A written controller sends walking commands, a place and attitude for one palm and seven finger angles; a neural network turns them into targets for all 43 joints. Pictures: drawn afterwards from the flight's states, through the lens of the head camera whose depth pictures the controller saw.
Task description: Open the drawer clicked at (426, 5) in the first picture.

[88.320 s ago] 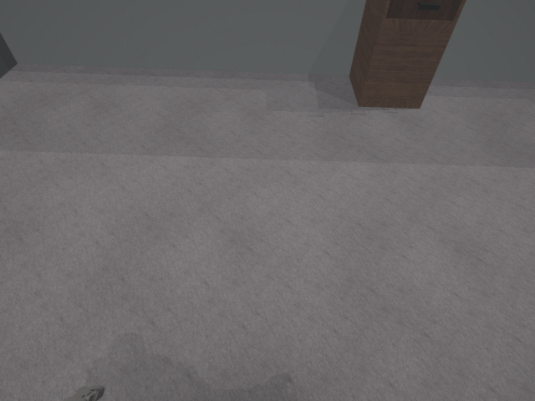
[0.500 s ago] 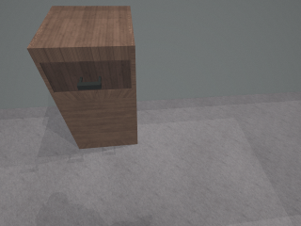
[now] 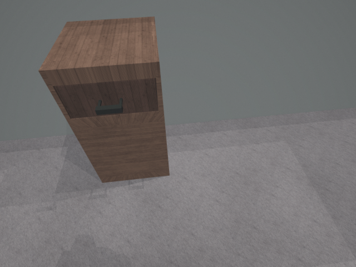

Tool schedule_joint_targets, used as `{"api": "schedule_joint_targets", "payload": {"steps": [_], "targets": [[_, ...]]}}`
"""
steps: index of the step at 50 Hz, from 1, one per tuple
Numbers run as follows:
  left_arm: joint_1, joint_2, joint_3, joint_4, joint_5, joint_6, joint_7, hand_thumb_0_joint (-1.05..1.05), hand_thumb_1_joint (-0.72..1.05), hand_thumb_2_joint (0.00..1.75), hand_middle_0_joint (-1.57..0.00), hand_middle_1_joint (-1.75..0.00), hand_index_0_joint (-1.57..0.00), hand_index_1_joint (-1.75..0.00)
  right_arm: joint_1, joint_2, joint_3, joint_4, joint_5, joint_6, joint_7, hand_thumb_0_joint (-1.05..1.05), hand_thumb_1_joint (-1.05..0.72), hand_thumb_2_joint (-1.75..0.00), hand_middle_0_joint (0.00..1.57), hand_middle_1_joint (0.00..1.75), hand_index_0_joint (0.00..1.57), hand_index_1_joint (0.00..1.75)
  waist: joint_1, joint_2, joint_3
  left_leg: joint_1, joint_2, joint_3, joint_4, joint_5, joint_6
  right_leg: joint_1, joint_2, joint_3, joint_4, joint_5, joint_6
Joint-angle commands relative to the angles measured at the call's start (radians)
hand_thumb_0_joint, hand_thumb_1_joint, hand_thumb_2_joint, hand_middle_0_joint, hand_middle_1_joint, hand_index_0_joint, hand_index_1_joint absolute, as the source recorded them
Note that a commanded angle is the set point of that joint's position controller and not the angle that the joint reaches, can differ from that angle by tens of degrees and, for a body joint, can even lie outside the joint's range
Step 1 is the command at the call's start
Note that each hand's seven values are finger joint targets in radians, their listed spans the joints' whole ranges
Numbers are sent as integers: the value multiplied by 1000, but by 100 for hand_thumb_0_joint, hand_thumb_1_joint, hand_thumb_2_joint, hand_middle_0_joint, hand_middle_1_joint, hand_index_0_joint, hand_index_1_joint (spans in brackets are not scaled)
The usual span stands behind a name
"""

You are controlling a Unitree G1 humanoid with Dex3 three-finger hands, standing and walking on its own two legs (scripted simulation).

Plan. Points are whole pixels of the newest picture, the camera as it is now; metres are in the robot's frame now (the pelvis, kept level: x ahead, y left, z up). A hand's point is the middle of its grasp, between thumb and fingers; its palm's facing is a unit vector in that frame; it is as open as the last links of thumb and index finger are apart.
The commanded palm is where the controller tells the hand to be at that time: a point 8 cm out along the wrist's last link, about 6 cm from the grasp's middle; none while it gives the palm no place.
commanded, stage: let the arm hang, fingers relaxed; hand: left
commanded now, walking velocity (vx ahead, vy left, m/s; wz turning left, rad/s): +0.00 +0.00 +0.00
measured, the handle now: (109, 105) +0.72 +0.32 -0.11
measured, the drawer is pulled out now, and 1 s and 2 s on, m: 0.00 0.00 0.00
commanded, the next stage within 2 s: look to check the result in 0.30 s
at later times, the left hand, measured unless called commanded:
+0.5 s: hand out of the picture -0.01 +0.16 -0.17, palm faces +0.05 -0.98 -0.19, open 7.4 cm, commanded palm none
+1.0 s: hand out of the picture +0.01 +0.15 -0.17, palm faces +0.05 -0.98 -0.20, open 7.4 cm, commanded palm none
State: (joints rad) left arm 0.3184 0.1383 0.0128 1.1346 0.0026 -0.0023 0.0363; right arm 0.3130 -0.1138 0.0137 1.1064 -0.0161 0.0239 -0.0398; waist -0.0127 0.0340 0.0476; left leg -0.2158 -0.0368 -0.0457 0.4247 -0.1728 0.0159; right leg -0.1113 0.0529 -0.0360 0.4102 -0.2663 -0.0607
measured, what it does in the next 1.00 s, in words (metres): stands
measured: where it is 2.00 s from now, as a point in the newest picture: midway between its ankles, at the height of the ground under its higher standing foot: outside the picture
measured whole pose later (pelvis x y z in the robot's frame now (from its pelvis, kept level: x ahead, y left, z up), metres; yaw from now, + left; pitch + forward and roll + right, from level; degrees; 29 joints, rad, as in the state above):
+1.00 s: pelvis +0.02 -0.02 +0.00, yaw +0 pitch -2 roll +1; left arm 0.29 0.12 0.02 1.13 0.00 -0.01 0.04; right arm 0.30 -0.14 0.00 1.10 -0.01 0.01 -0.05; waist -0.01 0.02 0.05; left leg -0.18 -0.02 -0.05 0.41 -0.20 -0.01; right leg -0.07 0.07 -0.03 0.39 -0.28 -0.08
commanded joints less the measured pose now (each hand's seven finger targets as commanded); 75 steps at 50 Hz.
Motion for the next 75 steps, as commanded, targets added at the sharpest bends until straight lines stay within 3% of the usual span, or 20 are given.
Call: {"api": "schedule_joint_targets", "payload": {"steps": [1, 4, 9, 21, 52, 59, 66, 69, 71, 72, 73, 74, 75], "targets": [[73, 91, 15, -25, 1, -7, 7, 0, 90, 90, -20, -30, -20, -30, 83, -86, -20, -15, -4, -16, -3, 0, -90, -90, 20, 30, 20, 30, 6, -64, 87, -3, 93, -75, -55, 44, 32, -116, -134, 122, -129, -29, -11], [70, 89, 19, -30, 2, -10, 9, 0, 90, 90, -20, -30, -20, -30, 91, -81, -22, -16, -3, -22, -5, 0, -90, -90, 20, 30, 20, 30, 8, -27, 60, 1, 95, -78, -49, 86, 32, -84, -135, 118, -114, 28, -11], [63, 88, 21, -29, 1, -11, 8, 0, 90, 90, -20, -30, -20, -30, 86, -81, -22, -18, -2, -23, -8, 0, -90, -90, 20, 30, 20, 30, 9, 1, 74, 1, 97, -74, -46, 92, 27, -83, -137, 120, -119, 51, -10], [65, 89, 21, -25, -2, -14, 7, 0, 90, 90, -20, -30, -20, -30, 82, -99, -24, -22, -1, -24, -12, 0, -90, -90, 20, 30, 20, 30, 4, -34, 50, 40, 105, -67, -46, 116, 24, -66, -137, 124, -119, 112, -8], [48, 96, 25, -26, -3, -17, 10, 0, 90, 90, -20, -30, -20, -30, 63, -108, -22, -17, -1, -24, -14, 0, -90, -90, 20, 30, 20, 30, 3, -34, 44, 56, 107, -56, -43, 159, 19, -25, -142, 118, -111, 225, -1], [50, 106, 37, -42, -1, -9, 14, 0, 90, 90, -20, -30, -20, -30, 61, -96, -28, -33, 1, -10, -10, 0, -90, -90, 20, 30, 20, 30, 9, -55, 48, 7, 86, -51, 16, 133, 13, -16, -174, 93, -86, 222, -2], [8, 124, 51, -70, 6, -2, 15, 0, 90, 90, -20, -30, -20, -30, 58, -87, -43, -52, -1, 8, -7, 0, -90, -90, 20, 30, 20, 30, -3, -82, 67, -39, 74, -22, 168, -19, 0, -51, -262, 123, -86, 237, -76], [-14, 126, 57, -78, 10, 1, 16, 0, 90, 90, -20, -30, -20, -30, 65, -87, -48, -57, -1, 10, -5, 0, -90, -90, 20, 30, 20, 30, -10, -73, 68, -46, 90, -15, 191, -23, 4, -56, -270, 97, -52, 264, -85], [-27, 129, 62, -86, 9, 5, 13, 0, 90, 90, -20, -30, -20, -30, 85, -88, -47, -52, -2, 5, -3, 0, -90, -90, 20, 30, 20, 30, -17, -16, 79, -24, 108, -58, 115, 121, 18, -76, -232, 61, 7, 239, -57], [-24, 119, 62, -87, 6, 7, 14, 0, 90, 90, -20, -30, -20, -30, 91, -100, -45, -47, -5, 0, -6, 0, -90, -90, 20, 30, 20, 30, -12, 43, 79, -32, 136, -129, 51, 226, 37, -61, -177, 30, 56, 199, -31], [-8, 105, 62, -82, 1, 8, 14, 0, 90, 90, -20, -30, -20, -30, 84, -115, -42, -48, -9, -7, -10, 0, -90, -90, 20, 30, 20, 30, 1, 106, 70, -58, 167, -222, -2, 231, 70, -38, -131, 11, 81, 78, -5], [9, 102, 61, -76, 3, 7, 11, 0, 90, 90, -20, -30, -20, -30, 68, -123, -44, -52, -8, -10, -12, 0, -90, -90, 20, 30, 20, 30, 17, 122, 69, -77, 184, -275, -42, 117, 97, -36, -110, 5, 79, -47, 6], [16, 101, 63, -74, 7, 7, 5, 0, 90, 90, -20, -30, -20, -30, 64, -130, -46, -62, -10, -11, -12, 0, -90, -90, 20, 30, 20, 30, 16, 87, 70, -115, 187, -322, -92, -81, 114, -26, -101, 7, 78, -139, 8]]}}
